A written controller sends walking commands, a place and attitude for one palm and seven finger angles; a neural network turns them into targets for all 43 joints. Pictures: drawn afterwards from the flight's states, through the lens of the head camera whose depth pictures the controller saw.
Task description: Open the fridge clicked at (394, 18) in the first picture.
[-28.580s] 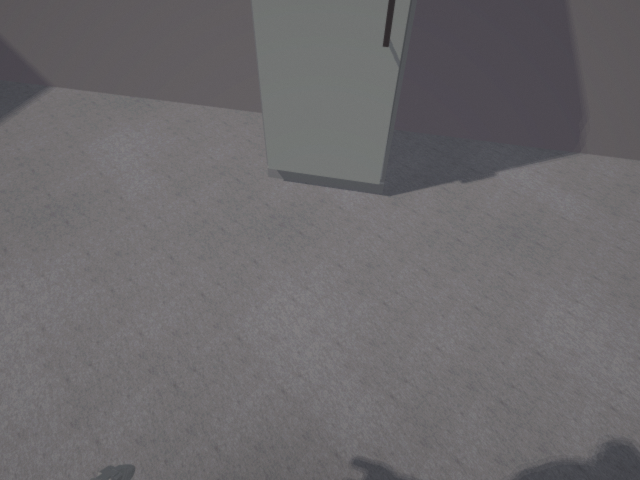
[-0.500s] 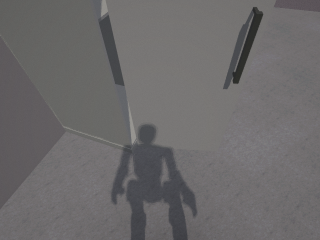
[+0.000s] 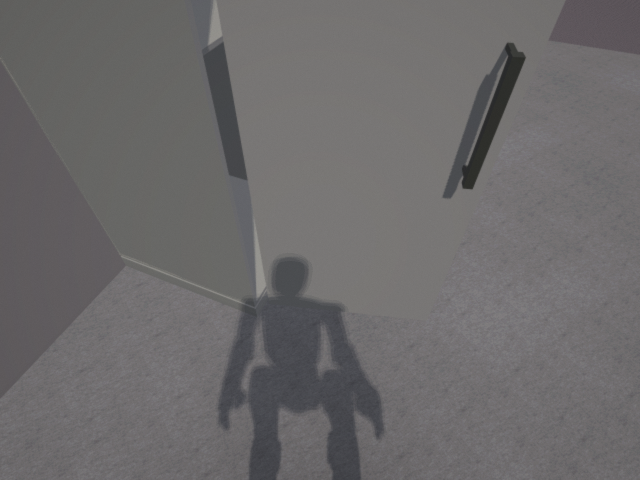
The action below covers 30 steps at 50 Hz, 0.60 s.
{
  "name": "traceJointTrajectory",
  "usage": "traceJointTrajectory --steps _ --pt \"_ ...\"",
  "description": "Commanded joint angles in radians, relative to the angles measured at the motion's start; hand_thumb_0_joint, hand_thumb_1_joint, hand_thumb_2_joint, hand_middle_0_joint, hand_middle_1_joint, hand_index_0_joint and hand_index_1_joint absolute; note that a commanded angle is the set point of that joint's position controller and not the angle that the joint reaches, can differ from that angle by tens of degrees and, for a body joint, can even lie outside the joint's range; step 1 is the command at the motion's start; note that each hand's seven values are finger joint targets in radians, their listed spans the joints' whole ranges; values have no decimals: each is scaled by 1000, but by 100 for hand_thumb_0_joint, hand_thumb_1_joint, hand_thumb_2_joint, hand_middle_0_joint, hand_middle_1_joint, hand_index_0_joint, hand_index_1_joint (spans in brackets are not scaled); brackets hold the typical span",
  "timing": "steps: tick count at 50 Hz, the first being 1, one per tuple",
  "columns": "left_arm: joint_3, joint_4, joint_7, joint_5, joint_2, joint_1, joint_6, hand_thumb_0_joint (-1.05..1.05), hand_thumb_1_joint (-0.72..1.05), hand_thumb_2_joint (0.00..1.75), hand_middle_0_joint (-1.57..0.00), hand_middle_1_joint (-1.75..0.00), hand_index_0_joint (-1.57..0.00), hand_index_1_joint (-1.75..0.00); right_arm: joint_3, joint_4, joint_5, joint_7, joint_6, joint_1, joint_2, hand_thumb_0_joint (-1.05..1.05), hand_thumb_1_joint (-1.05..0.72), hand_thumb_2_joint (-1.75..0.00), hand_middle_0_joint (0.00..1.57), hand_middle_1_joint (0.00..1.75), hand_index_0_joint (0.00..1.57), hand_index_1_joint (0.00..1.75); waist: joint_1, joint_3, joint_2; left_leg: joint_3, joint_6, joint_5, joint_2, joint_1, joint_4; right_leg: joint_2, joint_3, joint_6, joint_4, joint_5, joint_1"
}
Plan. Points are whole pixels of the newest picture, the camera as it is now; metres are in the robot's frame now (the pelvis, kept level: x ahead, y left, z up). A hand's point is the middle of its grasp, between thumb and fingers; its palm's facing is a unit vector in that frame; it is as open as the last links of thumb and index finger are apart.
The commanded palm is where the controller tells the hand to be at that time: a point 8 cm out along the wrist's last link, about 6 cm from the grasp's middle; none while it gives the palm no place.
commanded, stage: let the arm hang, fingers relaxed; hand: right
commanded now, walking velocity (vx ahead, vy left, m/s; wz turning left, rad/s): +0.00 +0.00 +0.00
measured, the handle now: (486, 123) +0.70 -0.26 +0.08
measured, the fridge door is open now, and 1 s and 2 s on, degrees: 74 74 74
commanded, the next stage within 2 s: look to check the result in 0.22 s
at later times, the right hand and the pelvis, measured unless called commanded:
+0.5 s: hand out of the picture +0.01 -0.17 -0.18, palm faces -0.02 +0.98 -0.19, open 7.4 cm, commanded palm none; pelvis +0.01 +0.00 +0.00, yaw +0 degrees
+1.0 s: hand out of the picture +0.03 -0.16 -0.18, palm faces -0.02 +0.98 -0.18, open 7.4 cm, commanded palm none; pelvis +0.02 +0.01 +0.00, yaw +0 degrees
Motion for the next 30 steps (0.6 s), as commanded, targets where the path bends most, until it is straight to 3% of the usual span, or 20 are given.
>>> traceJointTrajectory --steps 1,7,10,11,15,30 --pt "22 -25 8 -4 109 46 -18 0 90 90 -20 -30 -20 -30 -23 -18 -4 -6 -11 72 -106 0 -90 -90 20 30 20 30 -3 13 -27 -28 56 66 59 -72 -66 -144 140 16 -107 28 54" --pt "22 -23 8 -5 110 44 -21 0 90 90 -20 -30 -20 -30 -24 -21 -2 -5 -14 58 -110 0 -90 -90 20 30 20 30 1 6 2 -30 53 89 65 -69 -71 -143 133 17 -98 72 74" --pt "21 -21 9 -4 109 44 -21 0 90 90 -20 -30 -20 -30 -23 -21 -1 -4 -13 59 -107 0 -90 -90 20 30 20 30 1 14 -19 -34 55 91 64 -73 -74 -142 131 17 -100 73 79" --pt "22 -23 9 -6 110 49 -21 0 90 90 -20 -30 -20 -30 -24 -22 -2 -6 -15 68 -111 0 -90 -90 20 30 20 30 -1 -11 -6 -35 55 106 65 -61 -74 -142 129 16 -86 95 92" --pt "21 -15 10 -5 107 48 -19 0 90 90 -20 -30 -20 -30 -22 -18 0 -5 -14 60 -107 0 -90 -90 20 30 20 30 3 18 -7 -34 56 94 63 -71 -76 -142 128 18 -96 79 84" --pt "21 -7 14 -7 96 52 -22 0 90 90 -20 -30 -20 -30 -22 -7 0 -7 -16 82 -93 0 -90 -90 20 30 20 30 3 4 -2 -40 57 129 64 -61 -75 -143 119 17 -79 116 102"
